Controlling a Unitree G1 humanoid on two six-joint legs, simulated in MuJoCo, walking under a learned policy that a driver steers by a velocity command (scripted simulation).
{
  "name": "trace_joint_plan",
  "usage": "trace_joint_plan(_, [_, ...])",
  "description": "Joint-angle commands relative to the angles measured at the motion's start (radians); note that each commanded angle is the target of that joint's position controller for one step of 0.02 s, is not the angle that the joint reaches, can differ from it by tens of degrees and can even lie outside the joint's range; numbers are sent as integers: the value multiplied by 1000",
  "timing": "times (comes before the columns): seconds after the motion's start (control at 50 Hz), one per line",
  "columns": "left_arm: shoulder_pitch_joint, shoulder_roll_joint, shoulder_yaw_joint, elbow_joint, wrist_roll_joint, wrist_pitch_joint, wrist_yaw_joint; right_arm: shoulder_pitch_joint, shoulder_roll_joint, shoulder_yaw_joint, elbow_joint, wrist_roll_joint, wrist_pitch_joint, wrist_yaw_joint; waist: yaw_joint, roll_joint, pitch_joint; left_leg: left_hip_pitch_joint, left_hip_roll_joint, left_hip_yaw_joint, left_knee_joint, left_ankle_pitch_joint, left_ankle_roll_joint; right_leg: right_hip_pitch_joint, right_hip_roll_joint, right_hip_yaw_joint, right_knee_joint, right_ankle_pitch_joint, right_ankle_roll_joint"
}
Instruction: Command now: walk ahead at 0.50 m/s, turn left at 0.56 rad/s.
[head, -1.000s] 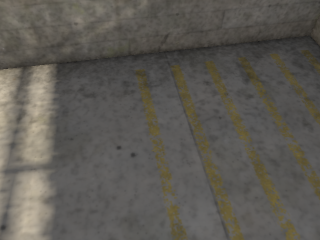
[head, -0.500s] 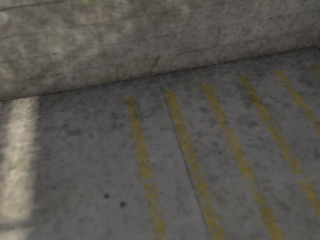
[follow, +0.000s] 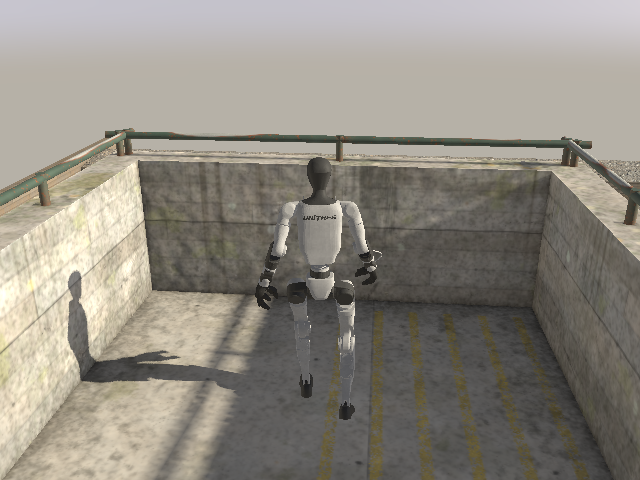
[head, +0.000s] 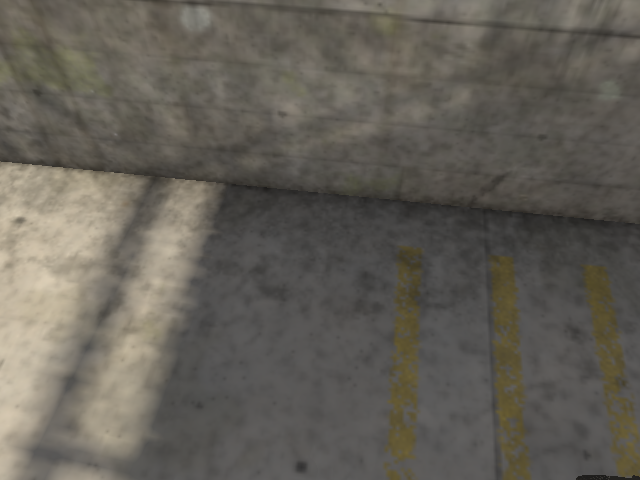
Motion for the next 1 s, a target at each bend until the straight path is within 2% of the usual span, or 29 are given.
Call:
trace_joint_plan(0.02, [-122, 128, 12, -167, -35, -86, -20, 274, -180, -55, -6, -7, -22, -9, -131, 58, -247, 747, 321, -639, -354, 14, 244, -679, 20, 191, 351, 43, -43])
trace_joint_plan(0.04, [-116, 121, 13, -153, -13, -88, -13, 200, -150, -45, -18, -4, -23, -11, -80, -13, -172, 592, 274, -525, -358, 106, 209, -622, -21, 186, 259, 106, -41])
trace_joint_plan(0.06, [-99, 135, 23, -144, 6, -78, -8, 145, -119, -35, -36, -11, -23, -15, -41, 0, -135, 472, 241, -449, -376, 196, 192, -546, -47, 186, 188, 145, -33])
trace_joint_plan(0.08, [-79, 135, 27, -142, 11, -63, -10, 120, -110, -30, -51, -18, -23, -18, -16, 16, -125, 397, 219, -421, -401, 231, 188, -487, -56, 188, 157, 169, -23])
trace_joint_plan(0.14, [-89, 96, 21, -156, 26, -35, -6, 132, -144, -40, -50, -12, -29, -34, -2, 19, -107, 289, 186, -344, -433, 331, 195, -454, -41, 159, 30, 249, 27])
trace_joint_plan(0.24, [-263, 53, -3, -201, 18, -40, -16, 194, -153, -42, -26, -4, -20, -56, -73, 70, -74, 253, 122, -266, -421, 186, 124, -399, 19, 143, -352, 558, 49])
trace_joint_plan(0.32, [-333, 81, 0, -226, 5, -57, -38, 261, -146, -37, 15, -1, -20, -55, -110, 86, -55, 336, 181, -327, -376, 112, 110, -378, 32, 155, -463, 593, 17])
trace_joint_plan(0.38, [-301, 113, 13, -229, 5, -68, -45, 260, -151, -40, 27, -5, -13, -56, -82, 114, -46, 419, 228, -386, -312, 165, 90, -352, 38, 150, -504, 469, -31])
trace_joint_plan(0.4, [-251, 121, 19, -217, 6, -71, -44, 246, -148, -38, 26, -5, -9, -56, -51, 122, -56, 427, 219, -383, -268, 237, 76, -289, 51, 128, -533, 448, -51])
trace_joint_plan(0.42, [-156, 148, 35, -190, 13, -75, -39, 239, -126, -30, 22, -8, -7, -56, -5, 107, -112, 420, 169, -353, -156, 358, 53, -152, 59, 116, -554, 455, -81])
trace_joint_plan(0.44, [-12, 193, 47, -172, 26, -78, -34, 236, -88, -12, 4, -19, -7, -55, 57, 35, -245, 323, 108, -292, 88, 285, 16, 85, -65, 239, -525, 481, -142])
trace_joint_plan(0.46, [95, 297, 75, -143, 39, -70, -31, 367, -31, 7, -9, -3, -20, -60, 25, -233, -362, -28, -53, -182, 460, -49, -79, 423, -273, 645, -575, 400, -311])
trace_joint_plan(0.48, [115, 222, 57, -126, 14, -65, -41, 368, -74, 5, 0, -1, -29, -63, 37, -290, -355, -191, -64, -235, 588, -415, -99, 452, -333, 864, -694, 332, -345])
trace_joint_plan(0.5, [51, 161, 37, -143, 9, -62, -39, 268, -137, -11, -7, 1, -28, -63, 46, -171, -223, -250, -23, -254, 663, -372, -103, 348, -316, 742, -687, 384, -309])
trace_joint_plan(0.52, [-17, 129, 23, -160, 19, -54, -36, 205, -142, -10, -18, -10, -22, -65, 27, -81, -173, -218, 21, -213, 646, -312, -109, 229, -276, 583, -670, 547, -279])
trace_joint_plan(0.54, [-65, 101, 10, -161, 21, -48, -37, 167, -137, -12, -29, -26, -15, -64, 2, -51, -123, -188, 55, -177, 582, -277, -116, 118, -235, 473, -675, 718, -268])
trace_joint_plan(0.58, [-95, 88, 0, -148, 27, -48, -37, 193, -100, -9, -24, -27, 3, -65, -41, -97, -122, -61, 92, -150, 454, -235, -128, 1, -172, 348, -701, 891, -243])
trace_joint_plan(0.64, [-115, 125, 5, -119, 25, -45, -30, 198, -43, 10, -22, -26, 22, -76, -60, -123, -148, 21, 83, -114, 272, -146, -155, -46, -143, 241, -721, 1045, -259])
trace_joint_plan(0.66, [-124, 144, 9, -114, 23, -39, -26, 177, -37, 17, -29, -37, 24, -75, -57, -114, -159, 53, 87, -110, 213, -98, -160, -53, -135, 212, -726, 1052, -252])
trace_joint_plan(0.76, [-94, 144, 1, -67, 15, -6, -18, 74, -54, 15, -38, -29, 33, -74, -13, -116, -170, 140, 70, -100, -13, 63, -160, -9, -119, 178, -705, 933, -220])
trace_joint_plan(0.8, [-75, 154, 2, -51, 17, 22, -7, 33, -65, 14, -45, -30, 14, -66, -1, -111, -139, 142, 57, -93, -86, 37, -149, 27, -130, 215, -685, 835, -214])
trace_joint_plan(0.84, [-95, 142, -5, -48, 6, 41, 3, 37, -66, 12, -34, -31, -3, -59, -25, -98, -122, 223, 47, -80, -245, 125, -119, 20, -112, 229, -638, 716, -180])
trace_joint_plan(0.86, [-64, 120, -14, -39, 11, 41, 5, 30, -90, 7, -35, -39, -9, -61, -22, -68, -121, 303, 79, -118, -312, 267, -99, -8, -83, 229, -616, 632, -137])
trace_joint_plan(0.88, [-45, 88, -26, -44, 39, 31, 3, 47, -136, -1, -40, -49, -9, -70, -14, -6, -170, 429, 177, -207, -258, 575, -70, -63, -39, 197, -565, 521, -93])
trace_joint_plan(0.9, [54, 57, -36, -32, 55, 25, -5, 11, -148, 1, -35, -53, 1, -71, 57, 107, -219, 541, 242, -262, -179, 696, 16, -136, 8, 162, -589, 295, -50])
trace_joint_plan(0.92, [21, 68, -41, -23, 50, 33, -4, -10, -70, 13, -33, -41, 12, -62, 22, 95, -226, 504, 207, -242, -171, 593, 36, -96, 12, 147, -621, 238, -18])
trace_joint_plan(0.94, [-35, 107, -35, -29, 39, 45, -4, -21, -63, 14, -31, -32, 17, -52, -4, 65, -165, 466, 153, -205, -174, 477, 6, -116, 30, 136, -623, 243, -11])
trace_joint_plan(0.96, [-67, 119, -33, -32, 31, 59, 1, -23, -77, 12, -24, -34, 16, -44, -15, 49, -143, 445, 127, -189, -173, 422, -16, -123, 34, 131, -609, 273, -14])
trace_joint_plan(1.0, [-70, 128, -34, -39, 35, 87, 9, -22, -90, 11, -4, -37, 3, -30, -7, 51, -125, 401, 122, -190, -178, 431, -24, -91, 26, 138, -600, 333, -19])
